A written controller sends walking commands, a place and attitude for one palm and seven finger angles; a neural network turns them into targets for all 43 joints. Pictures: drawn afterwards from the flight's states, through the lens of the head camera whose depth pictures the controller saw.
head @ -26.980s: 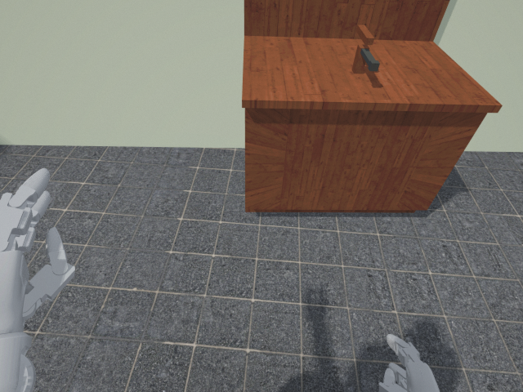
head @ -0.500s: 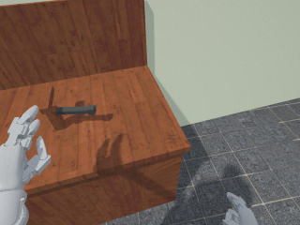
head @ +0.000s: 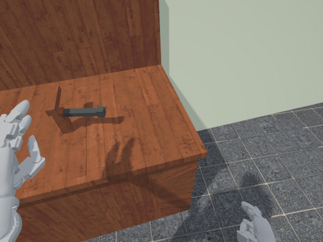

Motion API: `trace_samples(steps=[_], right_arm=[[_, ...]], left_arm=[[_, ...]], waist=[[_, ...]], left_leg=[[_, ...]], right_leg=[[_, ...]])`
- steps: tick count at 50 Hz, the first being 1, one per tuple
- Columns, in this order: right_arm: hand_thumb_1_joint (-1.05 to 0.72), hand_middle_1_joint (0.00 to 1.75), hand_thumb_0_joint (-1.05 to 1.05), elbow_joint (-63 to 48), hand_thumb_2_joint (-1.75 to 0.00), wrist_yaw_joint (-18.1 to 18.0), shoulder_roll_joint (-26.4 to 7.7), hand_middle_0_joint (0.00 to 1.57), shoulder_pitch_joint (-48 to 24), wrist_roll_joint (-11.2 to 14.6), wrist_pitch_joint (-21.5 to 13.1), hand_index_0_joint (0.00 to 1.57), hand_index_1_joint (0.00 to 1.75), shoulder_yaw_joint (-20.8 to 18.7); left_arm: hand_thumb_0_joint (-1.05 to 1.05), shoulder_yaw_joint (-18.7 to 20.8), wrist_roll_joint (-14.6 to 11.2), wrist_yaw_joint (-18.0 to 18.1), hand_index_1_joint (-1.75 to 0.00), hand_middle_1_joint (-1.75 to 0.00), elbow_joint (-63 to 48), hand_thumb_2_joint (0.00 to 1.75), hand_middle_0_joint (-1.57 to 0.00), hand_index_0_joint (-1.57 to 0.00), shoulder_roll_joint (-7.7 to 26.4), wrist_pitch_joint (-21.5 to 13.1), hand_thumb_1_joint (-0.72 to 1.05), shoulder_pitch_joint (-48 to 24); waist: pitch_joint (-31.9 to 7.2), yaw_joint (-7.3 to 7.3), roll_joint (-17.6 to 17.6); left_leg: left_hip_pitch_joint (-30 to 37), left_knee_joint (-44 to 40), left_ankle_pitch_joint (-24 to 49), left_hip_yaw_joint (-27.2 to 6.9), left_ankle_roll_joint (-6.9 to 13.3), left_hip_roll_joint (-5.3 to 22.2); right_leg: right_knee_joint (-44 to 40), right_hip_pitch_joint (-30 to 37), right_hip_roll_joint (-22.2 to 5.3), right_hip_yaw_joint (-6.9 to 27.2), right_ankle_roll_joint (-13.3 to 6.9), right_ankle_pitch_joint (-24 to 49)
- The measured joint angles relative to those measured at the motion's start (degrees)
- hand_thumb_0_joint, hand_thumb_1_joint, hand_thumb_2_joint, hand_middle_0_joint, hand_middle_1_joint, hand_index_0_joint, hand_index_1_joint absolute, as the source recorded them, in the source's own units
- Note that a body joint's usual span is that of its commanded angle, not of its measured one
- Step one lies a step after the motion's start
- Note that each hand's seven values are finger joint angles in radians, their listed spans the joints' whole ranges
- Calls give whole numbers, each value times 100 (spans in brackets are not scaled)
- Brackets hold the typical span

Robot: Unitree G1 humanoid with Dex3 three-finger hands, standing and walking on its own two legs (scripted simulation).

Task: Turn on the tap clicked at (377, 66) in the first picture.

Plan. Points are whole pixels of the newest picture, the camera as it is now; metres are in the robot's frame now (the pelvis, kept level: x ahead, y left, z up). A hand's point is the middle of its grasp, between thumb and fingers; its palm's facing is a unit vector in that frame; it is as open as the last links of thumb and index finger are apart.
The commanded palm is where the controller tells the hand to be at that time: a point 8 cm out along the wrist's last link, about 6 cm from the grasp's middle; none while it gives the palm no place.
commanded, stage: step back with the hand held close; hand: left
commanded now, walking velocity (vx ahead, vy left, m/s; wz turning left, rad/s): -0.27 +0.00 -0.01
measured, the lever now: (101, 111) +0.51 +0.28 +0.02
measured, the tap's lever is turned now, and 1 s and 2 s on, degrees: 75 75 75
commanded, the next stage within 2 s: stop stepping back and stand still in 1.36 s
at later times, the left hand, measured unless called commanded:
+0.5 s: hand (13, 202) +0.14 +0.27 +0.16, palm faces +0.39 -0.81 -0.44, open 7.4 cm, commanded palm +0.09 +0.30 +0.18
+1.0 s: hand out of the picture +0.09 +0.26 +0.16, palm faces +0.42 -0.81 -0.42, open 7.4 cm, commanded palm +0.04 +0.29 +0.18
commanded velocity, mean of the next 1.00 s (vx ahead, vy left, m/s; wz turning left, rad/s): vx -0.32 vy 0.00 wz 0.00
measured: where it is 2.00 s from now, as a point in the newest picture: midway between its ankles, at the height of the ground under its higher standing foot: outside the picture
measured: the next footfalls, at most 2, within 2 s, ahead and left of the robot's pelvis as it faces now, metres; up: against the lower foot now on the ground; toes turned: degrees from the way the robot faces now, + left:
right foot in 0.92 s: -0.08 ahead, -0.10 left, +0.00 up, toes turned +5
left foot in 1.14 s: -0.08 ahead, +0.12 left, +0.00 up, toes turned +0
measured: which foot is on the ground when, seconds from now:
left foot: down 0.00-0.98, up 1.00-1.00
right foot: down 0.00-0.78, up 0.80-0.90, down 0.92-1.00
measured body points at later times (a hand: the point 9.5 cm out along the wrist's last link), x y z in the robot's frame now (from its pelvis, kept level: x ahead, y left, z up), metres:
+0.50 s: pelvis -0.07 +0.02 -0.01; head -0.06 +0.01 +0.44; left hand +0.11 +0.31 +0.18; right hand +0.11 -0.21 -0.09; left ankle +0.00 +0.13 -0.74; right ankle -0.02 -0.10 -0.74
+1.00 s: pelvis -0.12 +0.01 -0.01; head -0.09 +0.02 +0.44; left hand +0.07 +0.30 +0.18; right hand +0.07 -0.21 -0.10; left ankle +0.00 +0.13 -0.74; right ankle -0.12 -0.10 -0.74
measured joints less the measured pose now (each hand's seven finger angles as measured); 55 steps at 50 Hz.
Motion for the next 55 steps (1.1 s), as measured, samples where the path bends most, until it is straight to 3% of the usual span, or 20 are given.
trace_samples(steps=[6, 11, 24, 31, 35, 39, 43, 47, 50, 55], right_arm=[[-90, 30, 1, -226, -90, -28, -88, 20, -27, 22, 220, 20, 30, -67], [-90, 30, 1, -293, -90, -98, -112, 20, 7, 32, 286, 20, 30, -113], [-90, 30, 1, -301, -90, -118, -42, 20, 101, 33, 8, 20, 30, -45], [-90, 30, 1, -227, -90, -60, 35, 20, 109, -8, -93, 20, 30, 2], [-90, 30, 1, -158, -90, -29, -10, 21, 81, -18, -100, 20, 30, -22], [-90, 30, 1, -149, -90, -57, -49, 20, 74, -18, -77, 20, 30, -68], [-90, 30, 1, -167, -90, -93, 50, 20, 192, -60, -158, 20, 30, -129], [-90, 30, 1, -102, -90, -30, 143, 20, 212, -100, -254, 20, 30, -63], [-90, 30, 1, 14, -90, -5, 113, 20, -15, -78, -228, 20, 30, -64], [-90, 30, 1, 66, -90, -5, 172, 20, -61, -55, -20, 20, 30, -116]], left_arm=[[2, -111, 29, -39, -30, -30, -170, 90, -20, -21, -70, 25, 89, 432], [2, -177, 51, -25, -30, -30, -349, 90, -21, -21, 77, 24, 89, 663], [2, 47, 204, 184, -30, -30, -450, 90, -21, -21, 58, -243, 89, 560], [2, 14, 255, 225, -30, -30, -488, 90, -21, -21, -8, -283, 89, 422], [2, -52, 200, 292, -30, -30, -731, 90, -21, -21, 24, -291, 89, 420], [2, 36, 174, 319, -30, -30, -930, 90, -21, -21, 172, -337, 89, 496], [2, 257, 288, 271, -30, -30, -798, 90, -21, -21, 309, -392, 89, 455], [2, 424, 264, 234, -30, -30, -775, 90, -21, -21, 273, -445, 89, 530], [2, 204, 220, 210, -30, -30, -800, 90, -20, -21, 47, -417, 89, 424], [2, -169, 200, 137, -30, -30, -961, 90, -21, -21, 59, -337, 89, 528]], waist=[[-23, -139, 0], [17, -151, -67], [22, -88, -92], [42, -96, -136], [82, -164, -215], [141, -251, -278], [116, -329, -263], [-25, -167, -320], [169, -47, -135], [-53, -143, -341]], left_leg=[[-319, -29, 159, 108, 56, -42], [-537, -23, 308, 130, 94, -81], [-1042, 166, 562, 118, 192, -136], [-1281, 456, 269, 78, 175, -94], [-1472, 715, 41, 48, 131, -98], [-1530, 695, 619, 54, 156, -86], [-1549, 553, 694, -66, 185, -100], [-1700, 376, 879, -40, 102, -71], [-1700, 322, 992, -53, 33, 102], [-1484, 1247, 33, 67, -27, -84]], right_leg=[[55, -388, -52, 102, 66, 141], [96, -621, -94, 119, 106, 272], [283, -1110, -143, 109, 179, 526], [381, -1260, -101, 59, 120, 591], [531, -1399, -106, 24, 100, 583], [779, -1536, -100, 27, 148, 456], [1383, -1477, 155, 321, 211, -115], [790, -930, 283, 529, 72, -407], [568, -913, 445, 537, -11, -35], [524, -1039, 269, 556, 4, 57]])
